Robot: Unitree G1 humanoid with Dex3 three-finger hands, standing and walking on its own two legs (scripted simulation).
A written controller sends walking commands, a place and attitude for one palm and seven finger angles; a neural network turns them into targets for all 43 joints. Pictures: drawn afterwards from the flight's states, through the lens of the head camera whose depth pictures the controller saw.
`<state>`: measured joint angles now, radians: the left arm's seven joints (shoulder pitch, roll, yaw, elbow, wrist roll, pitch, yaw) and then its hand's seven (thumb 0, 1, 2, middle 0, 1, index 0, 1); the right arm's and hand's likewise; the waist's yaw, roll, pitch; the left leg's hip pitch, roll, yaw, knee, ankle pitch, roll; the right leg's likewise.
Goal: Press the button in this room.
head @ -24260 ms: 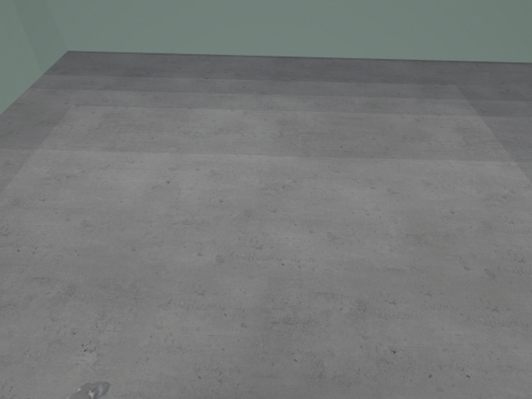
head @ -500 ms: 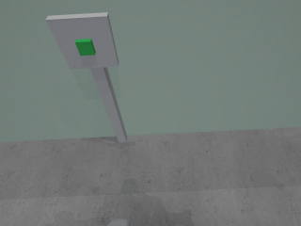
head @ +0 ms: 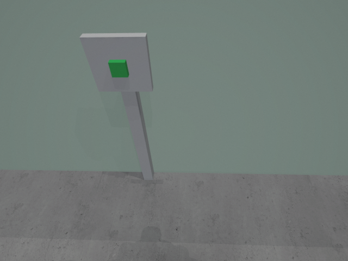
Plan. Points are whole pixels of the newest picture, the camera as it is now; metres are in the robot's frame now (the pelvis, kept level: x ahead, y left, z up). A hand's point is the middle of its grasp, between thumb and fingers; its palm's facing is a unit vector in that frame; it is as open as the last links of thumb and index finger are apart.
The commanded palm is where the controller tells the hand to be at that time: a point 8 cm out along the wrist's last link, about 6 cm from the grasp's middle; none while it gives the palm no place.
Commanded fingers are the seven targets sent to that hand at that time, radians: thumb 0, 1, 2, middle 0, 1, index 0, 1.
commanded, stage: take the last steps up to it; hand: left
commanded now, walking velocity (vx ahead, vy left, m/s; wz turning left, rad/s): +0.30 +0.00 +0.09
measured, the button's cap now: (119, 68) +0.70 +0.23 +0.09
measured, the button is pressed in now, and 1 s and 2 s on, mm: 0 0 0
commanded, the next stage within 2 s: come to a stop and stand still in 0.46 s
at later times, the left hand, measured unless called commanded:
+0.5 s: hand out of the picture +0.03 +0.16 -0.17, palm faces +0.17 -0.98 -0.12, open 7.4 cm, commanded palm none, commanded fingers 0.00 0.90 0.90 -0.20 -0.30 -0.20 -0.30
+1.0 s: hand (113, 204) +0.31 +0.21 -0.16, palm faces +0.03 -0.96 -0.28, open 7.4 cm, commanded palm none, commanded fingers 0.00 0.90 0.90 -0.20 -0.30 -0.20 -0.30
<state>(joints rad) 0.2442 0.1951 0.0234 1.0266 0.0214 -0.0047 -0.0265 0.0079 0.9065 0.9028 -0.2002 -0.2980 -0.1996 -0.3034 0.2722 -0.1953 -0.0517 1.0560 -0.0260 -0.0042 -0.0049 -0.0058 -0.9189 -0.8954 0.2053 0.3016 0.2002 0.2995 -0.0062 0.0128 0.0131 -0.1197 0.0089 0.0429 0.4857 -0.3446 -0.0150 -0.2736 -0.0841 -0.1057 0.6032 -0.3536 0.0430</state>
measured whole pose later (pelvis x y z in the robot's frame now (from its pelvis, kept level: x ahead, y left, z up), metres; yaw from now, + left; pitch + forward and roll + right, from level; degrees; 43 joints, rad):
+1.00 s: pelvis +0.22 +0.01 +0.00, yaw +0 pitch -1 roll +1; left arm 0.14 0.21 0.05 0.96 0.02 0.02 0.02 0.00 0.91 0.90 -0.20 -0.30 -0.20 -0.30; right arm 0.18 -0.17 -0.08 1.06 -0.03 0.03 -0.02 0.00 -0.91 -0.90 0.20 0.30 0.20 0.30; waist -0.01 0.02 0.10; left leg -0.25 0.09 0.18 0.58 -0.29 -0.02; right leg -0.30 -0.07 -0.05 0.62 -0.27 0.02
